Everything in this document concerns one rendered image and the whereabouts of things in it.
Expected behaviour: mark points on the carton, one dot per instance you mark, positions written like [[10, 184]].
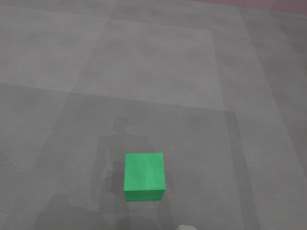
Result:
[[144, 176]]

